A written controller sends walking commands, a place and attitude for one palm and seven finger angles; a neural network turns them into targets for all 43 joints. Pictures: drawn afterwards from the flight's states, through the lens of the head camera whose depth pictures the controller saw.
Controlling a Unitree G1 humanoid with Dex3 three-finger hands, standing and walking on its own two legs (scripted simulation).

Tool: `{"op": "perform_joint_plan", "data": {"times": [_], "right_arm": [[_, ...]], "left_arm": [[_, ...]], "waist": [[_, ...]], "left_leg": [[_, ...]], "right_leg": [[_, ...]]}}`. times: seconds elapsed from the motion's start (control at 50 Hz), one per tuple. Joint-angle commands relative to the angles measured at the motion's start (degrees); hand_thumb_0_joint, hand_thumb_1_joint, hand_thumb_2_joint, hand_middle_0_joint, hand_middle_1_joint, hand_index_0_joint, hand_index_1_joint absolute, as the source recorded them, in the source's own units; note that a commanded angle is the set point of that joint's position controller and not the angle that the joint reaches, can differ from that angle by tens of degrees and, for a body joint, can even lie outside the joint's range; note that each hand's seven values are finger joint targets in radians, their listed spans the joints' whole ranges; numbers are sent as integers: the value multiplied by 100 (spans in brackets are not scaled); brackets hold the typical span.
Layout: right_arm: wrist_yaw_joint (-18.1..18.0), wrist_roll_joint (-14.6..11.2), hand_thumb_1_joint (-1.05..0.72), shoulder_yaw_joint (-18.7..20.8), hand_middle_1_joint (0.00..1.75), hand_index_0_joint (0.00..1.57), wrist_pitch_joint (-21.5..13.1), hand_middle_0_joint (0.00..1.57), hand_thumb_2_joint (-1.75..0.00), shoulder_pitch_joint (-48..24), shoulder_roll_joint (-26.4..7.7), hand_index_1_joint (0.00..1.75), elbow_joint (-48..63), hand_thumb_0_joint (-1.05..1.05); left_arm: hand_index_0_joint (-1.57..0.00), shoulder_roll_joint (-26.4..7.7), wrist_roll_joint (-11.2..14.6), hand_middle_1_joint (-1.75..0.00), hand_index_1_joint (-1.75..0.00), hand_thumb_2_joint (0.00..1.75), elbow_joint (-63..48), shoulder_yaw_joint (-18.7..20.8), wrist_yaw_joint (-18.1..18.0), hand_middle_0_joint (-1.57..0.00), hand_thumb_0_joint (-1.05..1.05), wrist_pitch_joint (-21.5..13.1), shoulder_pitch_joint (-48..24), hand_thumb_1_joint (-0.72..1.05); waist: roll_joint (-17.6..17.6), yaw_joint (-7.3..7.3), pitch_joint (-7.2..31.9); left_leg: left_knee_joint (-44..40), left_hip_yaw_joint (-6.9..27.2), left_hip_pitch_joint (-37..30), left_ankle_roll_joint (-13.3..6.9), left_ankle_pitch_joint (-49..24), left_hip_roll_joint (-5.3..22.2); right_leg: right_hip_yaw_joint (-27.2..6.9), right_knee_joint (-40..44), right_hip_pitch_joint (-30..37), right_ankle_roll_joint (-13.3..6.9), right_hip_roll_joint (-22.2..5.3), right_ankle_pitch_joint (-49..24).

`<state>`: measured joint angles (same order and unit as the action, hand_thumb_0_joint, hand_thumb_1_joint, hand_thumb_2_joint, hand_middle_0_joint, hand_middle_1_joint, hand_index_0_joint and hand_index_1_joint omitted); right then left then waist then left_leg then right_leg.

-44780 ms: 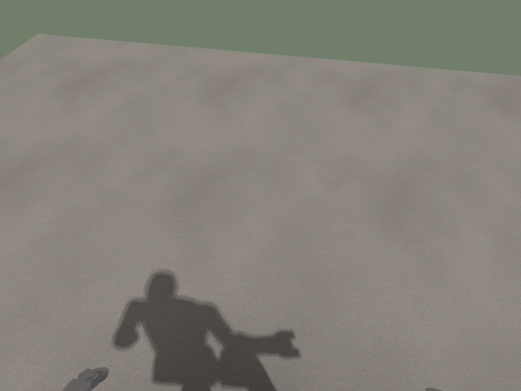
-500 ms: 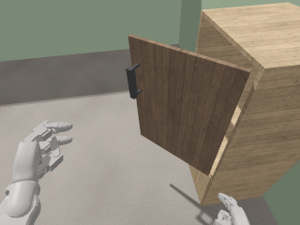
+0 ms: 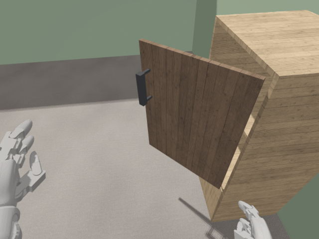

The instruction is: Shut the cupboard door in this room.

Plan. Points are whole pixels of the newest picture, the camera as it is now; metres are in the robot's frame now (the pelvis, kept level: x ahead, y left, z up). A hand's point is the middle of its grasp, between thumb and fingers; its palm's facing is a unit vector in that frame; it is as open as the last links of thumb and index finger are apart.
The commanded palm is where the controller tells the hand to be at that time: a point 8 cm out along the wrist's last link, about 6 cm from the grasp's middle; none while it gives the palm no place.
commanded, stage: draw the hand back to the body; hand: left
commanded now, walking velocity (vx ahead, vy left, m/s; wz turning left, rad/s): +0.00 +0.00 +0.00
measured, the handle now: (145, 87) +0.65 +0.15 +0.04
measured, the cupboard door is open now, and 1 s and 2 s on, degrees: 45 45 45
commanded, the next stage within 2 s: step back with the hand held close in 0.04 s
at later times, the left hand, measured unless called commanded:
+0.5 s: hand (40, 165) +0.20 +0.27 +0.15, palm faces +0.33 -0.80 -0.50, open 7.5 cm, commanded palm +0.14 +0.31 +0.17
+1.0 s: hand out of the picture +0.11 +0.30 +0.16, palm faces +0.47 -0.75 -0.46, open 7.5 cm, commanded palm +0.05 +0.33 +0.17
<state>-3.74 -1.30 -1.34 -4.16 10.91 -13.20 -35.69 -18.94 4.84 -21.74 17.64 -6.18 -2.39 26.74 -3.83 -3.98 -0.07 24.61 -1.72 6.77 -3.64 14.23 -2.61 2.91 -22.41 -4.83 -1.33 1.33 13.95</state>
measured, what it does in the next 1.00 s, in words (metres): shifts its weight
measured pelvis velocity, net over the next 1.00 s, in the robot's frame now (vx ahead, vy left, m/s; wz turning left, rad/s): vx -0.09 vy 0.03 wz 0.01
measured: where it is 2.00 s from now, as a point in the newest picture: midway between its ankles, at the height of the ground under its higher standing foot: outside the picture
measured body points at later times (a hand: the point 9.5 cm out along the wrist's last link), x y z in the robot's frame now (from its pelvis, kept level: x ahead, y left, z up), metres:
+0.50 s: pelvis -0.01 +0.02 -0.01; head +0.00 +0.00 +0.44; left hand +0.18 +0.31 +0.18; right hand +0.16 -0.24 -0.09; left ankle -0.01 +0.07 -0.74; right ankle -0.01 -0.10 -0.74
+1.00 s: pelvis -0.09 +0.03 -0.02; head -0.08 +0.04 +0.42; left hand +0.08 +0.34 +0.18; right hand +0.08 -0.21 -0.10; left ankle -0.01 +0.07 -0.74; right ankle -0.04 -0.11 -0.74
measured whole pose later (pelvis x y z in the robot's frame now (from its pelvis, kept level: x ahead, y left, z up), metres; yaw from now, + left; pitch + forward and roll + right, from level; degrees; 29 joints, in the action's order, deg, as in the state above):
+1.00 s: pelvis -0.09 +0.03 -0.02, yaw +1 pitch +0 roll -3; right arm -4.2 -0.5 -0.1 -1.9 13.3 -12.8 -32.2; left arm -23.4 1.1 -28.7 27.2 -7.5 -13.2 28.0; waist -0.8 -0.5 -1.4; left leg 38.2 -2.7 25.5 -6.3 12.7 -2.7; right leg -1.8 -36.6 -21.0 1.4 2.4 15.2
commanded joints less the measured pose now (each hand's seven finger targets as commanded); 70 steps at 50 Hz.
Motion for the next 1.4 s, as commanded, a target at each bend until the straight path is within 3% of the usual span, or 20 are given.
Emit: {"op": "perform_joint_plan", "data": {"times": [0.0, 0.14, 0.16, 0.18, 0.24, 0.34, 0.44, 0.52, 0.76, 0.9, 0.96, 1.08, 1.14, 1.2, 1.24, 1.28, 1.32, 1.34, 1.36, 1.38], "right_arm": [[-44, 15, -90, 188, 30, 20, -332, 20, -90, -762, -578, 30, 897, 0], [10, -7, -90, 252, 30, 20, -230, 20, -90, -736, -598, 30, 956, 0], [0, -55, -90, 308, 30, 20, -137, 20, -90, -749, -732, 30, 1123, 0], [-29, -13, -90, 306, 30, 20, -75, 20, -90, -687, -677, 30, 993, 0], [-15, 5, -90, 336, 30, 20, 38, 20, -90, -701, -676, 30, 999, 0], [-96, -2, -90, 403, 30, 20, 180, 20, -90, -671, -748, 30, 1178, 0], [-138, -28, -90, 449, 30, 20, 374, 20, -90, -605, -741, 30, 1360, 0], [-138, -29, -90, 472, 30, 20, 431, 20, -90, -567, -755, 30, 1397, 0], [-195, 32, -90, 458, 30, 20, 163, 20, -90, -487, -885, 30, 1446, 0], [-133, 113, -90, 519, 30, 20, -88, 20, -90, -384, -941, 30, 1335, 0], [-92, 88, -90, 502, 30, 20, -138, 20, -90, -312, -868, 30, 1284, 0], [-70, 101, -90, 529, 30, 20, -159, 20, -90, -388, -874, 30, 1199, 0], [-52, 111, -90, 529, 30, 20, -156, 20, -90, -382, -779, 30, 1204, 0], [32, 143, -90, 535, 30, 20, -109, 20, -90, -269, -672, 30, 1100, 0], [76, 131, -90, 476, 30, 20, -55, 20, -90, -224, -529, 30, 1057, 0], [64, 95, -90, 479, 30, 20, -25, 20, -90, -214, -534, 30, 1044, 0], [-9, 93, -90, 484, 30, 20, -37, 20, -90, -217, -601, 30, 1079, 0], [-60, 93, -90, 485, 30, 20, -80, 20, -90, -304, -677, 30, 1131, 0], [-98, 104, -90, 500, 30, 20, -167, 20, -90, -434, -757, 30, 1153, 0], [-115, 159, -90, 519, 30, 20, -258, 20, -90, -539, -739, 30, 1130, 0]], "left_arm": [[-20, -1380, -25, -30, -30, 90, -1256, 1016, -141, -20, 0, -447, -560, 90], [-20, -1130, 38, -30, -30, 90, -910, 878, -14, -20, 0, -434, -348, 90], [-20, -1760, -6, -30, -30, 90, -1250, 1447, -53, -20, 0, -682, -984, 90], [-20, -1379, 7, -30, -30, 90, -796, 1158, -32, -20, 0, -734, -435, 90], [-20, -1290, -57, -30, -30, 90, -993, 970, -38, -20, 0, -847, -255, 90], [-20, -1588, -63, -30, -30, 90, -1627, 1242, -151, -20, 0, -925, 67, 90], [-20, -1762, -13, -30, -30, 90, -1735, 1548, -195, -20, 0, -883, 460, 90], [-20, -1631, 3, -30, -30, 90, -1487, 1499, -187, -20, 0, -869, 650, 90], [-20, -1563, -315, -30, -30, 90, -1752, 1476, -256, -20, 0, -1177, -101, 90], [-20, -1726, -456, -30, -30, 90, -1847, 1795, -251, -20, 0, -1396, -192, 90], [-20, -1478, -339, -30, -30, 90, -1789, 1588, -233, -20, 0, -1479, -75, 90], [-20, -1508, -394, -30, -30, 90, -1698, 1626, -225, -20, 0, -1550, -200, 90], [-20, -1592, -409, -30, -30, 90, -1820, 1672, -249, -20, 0, -1585, -201, 90], [-20, -1793, -361, -30, -30, 90, -2003, 1721, -334, -20, 0, -1577, -153, 90], [-20, -1801, -331, -30, -30, 90, -2143, 1608, -399, -20, 0, -1579, -57, 90], [-20, -1882, -313, -30, -30, 90, -2262, 1685, -444, -20, 0, -1590, 65, 90], [-20, -1877, -298, -30, -30, 90, -2289, 1769, -476, -20, 0, -1616, 304, 90], [-20, -1851, -311, -30, -30, 90, -2293, 1825, -473, -20, 0, -1641, 356, 90], [-20, -1789, -332, -30, -30, 90, -2238, 1929, -460, -20, 0, -1663, 312, 90], [-20, -1859, -350, -30, -30, 90, -2228, 2043, -448, -20, 0, -1653, 151, 90]], "waist": [[-191, 4, 212], [259, 37, 134], [260, 240, 66], [464, 290, 169], [475, 323, 471], [-100, 324, 1153], [124, 325, 1319], [146, 343, 1106], [-244, 372, 409], [-539, 358, 415], [-87, 431, 441], [-99, 410, 448], [258, 416, 452], [835, 476, 553], [1211, 543, 733], [991, 583, 854], [262, 592, 755], [-367, 561, 692], [-1240, 490, 667], [-1670, 426, 713]], "left_leg": [[-491, 377, 106, 255, -949, 345], [-479, 270, 88, 202, -972, 380], [-142, 446, 437, 36, -510, 511], [60, 495, 387, 34, -469, 486], [315, 457, 387, 83, -727, 493], [200, 579, 324, 126, -2187, 732], [275, 645, 578, 177, -2982, 885], [73, 751, 956, 139, -2469, 1012], [-1059, 1429, 3820, -380, 2490, 1329], [-1136, 1650, 4216, -434, 2960, 1483], [-679, 1454, 3616, -285, 2205, 1234], [-626, 1365, 4235, -333, 3051, 1305], [51, 1046, 3897, -180, 2718, 1003], [1268, 654, 2617, 161, 1809, 553], [1750, 463, 1766, 270, 1168, 378], [1481, 492, 1458, 217, 1007, 407], [535, 975, 1677, 16, 1262, 755], [-206, 1374, 2337, -169, 1831, 1157], [-1213, 2052, 3486, -439, 2946, 1866], [-1862, 2385, 4292, -598, 3214, 2381]], "right_leg": [[-239, 369, -16, -41, -164, -683], [-267, 390, -111, 11, -189, -702], [-934, 627, -542, 9, -558, -798], [-1042, 674, -679, -58, -761, -749], [-1093, 470, -716, -134, -992, -1201], [-770, -433, -333, -61, -768, -2311], [-707, -895, -213, -2, -620, -2664], [-726, -970, -349, 46, -533, -2047], [-677, -1680, 703, 198, -144, -460], [-602, -2104, 965, 221, 108, -353], [-873, -1729, 393, 97, -38, -798], [-1094, -1897, 428, 59, -63, 80], [-1652, -1289, -186, -126, -436, 382], [-2585, -99, -1611, -540, -1325, 1045], [-2454, 255, -2180, -608, -1617, 889], [-1989, 133, -2300, -452, -1430, 783], [-1338, -520, -2255, -182, -803, 866], [-943, -1329, -1738, 2, -325, 804], [-477, -2697, -730, 174, 224, 612], [-371, -4006, -46, 241, 515, 911]]}}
